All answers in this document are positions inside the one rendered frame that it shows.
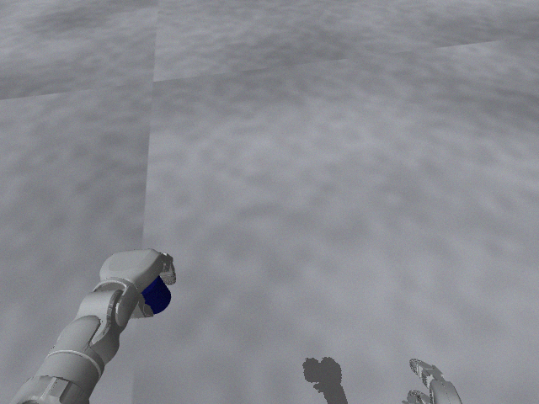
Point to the left robot hand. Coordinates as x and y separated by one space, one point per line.
140 267

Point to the right robot hand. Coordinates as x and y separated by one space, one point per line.
441 391

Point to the left robot arm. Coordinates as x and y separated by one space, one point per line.
73 367

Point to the tin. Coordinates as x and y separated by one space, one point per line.
157 295

